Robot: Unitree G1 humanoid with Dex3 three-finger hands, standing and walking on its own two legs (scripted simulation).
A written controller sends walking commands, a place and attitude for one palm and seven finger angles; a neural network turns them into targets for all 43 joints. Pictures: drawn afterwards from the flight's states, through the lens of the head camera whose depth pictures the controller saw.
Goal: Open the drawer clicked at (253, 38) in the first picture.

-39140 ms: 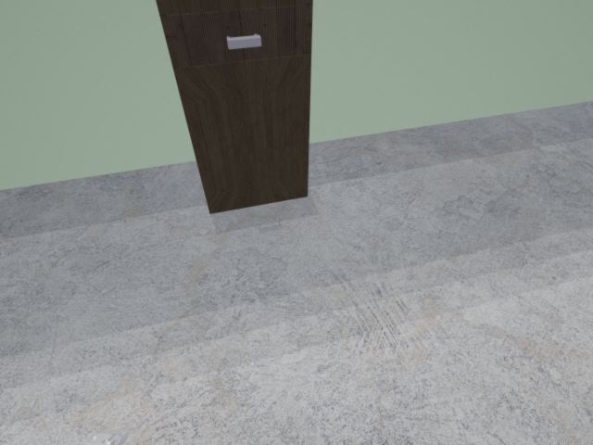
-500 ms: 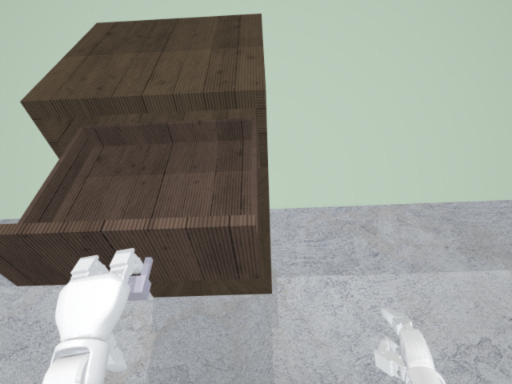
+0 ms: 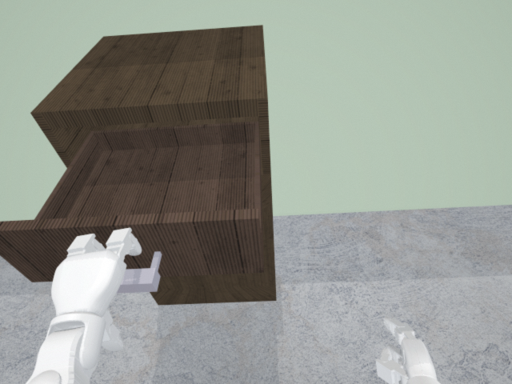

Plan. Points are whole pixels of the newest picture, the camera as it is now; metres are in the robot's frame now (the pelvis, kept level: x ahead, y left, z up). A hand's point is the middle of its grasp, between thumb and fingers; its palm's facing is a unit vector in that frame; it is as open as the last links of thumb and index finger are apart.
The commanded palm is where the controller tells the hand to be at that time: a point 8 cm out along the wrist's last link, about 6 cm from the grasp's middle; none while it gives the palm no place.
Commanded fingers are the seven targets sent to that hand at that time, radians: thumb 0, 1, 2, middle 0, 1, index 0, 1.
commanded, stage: lift the hand off the handle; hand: left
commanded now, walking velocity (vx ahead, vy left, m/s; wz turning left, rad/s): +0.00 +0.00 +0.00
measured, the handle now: (126, 269) +0.27 +0.26 +0.04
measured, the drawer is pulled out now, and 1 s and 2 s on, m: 0.28 0.28 0.28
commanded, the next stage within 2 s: draw the hand back to the body in 1.00 s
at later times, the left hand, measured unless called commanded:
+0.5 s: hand (85, 263) +0.22 +0.26 +0.13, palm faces +0.13 -0.07 -0.99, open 13.8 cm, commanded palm +0.18 +0.25 +0.19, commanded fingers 0.00 -0.50 0.30 -0.30 -1.20 -0.30 -1.20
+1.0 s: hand (65, 235) +0.23 +0.27 +0.19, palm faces +0.14 -0.04 -0.99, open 13.9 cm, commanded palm +0.19 +0.25 +0.24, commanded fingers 0.00 -0.50 0.30 -0.30 -1.20 -0.30 -1.20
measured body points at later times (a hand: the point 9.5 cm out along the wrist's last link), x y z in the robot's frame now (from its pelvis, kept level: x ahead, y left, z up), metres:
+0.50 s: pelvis +0.00 +0.01 +0.01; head -0.01 -0.03 +0.46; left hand +0.21 +0.26 +0.18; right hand +0.25 -0.17 -0.07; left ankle +0.00 +0.14 -0.73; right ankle +0.00 -0.11 -0.73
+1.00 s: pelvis -0.01 +0.00 +0.01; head -0.03 -0.06 +0.46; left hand +0.22 +0.26 +0.24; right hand +0.24 -0.20 -0.07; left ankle +0.00 +0.14 -0.73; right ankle +0.00 -0.11 -0.73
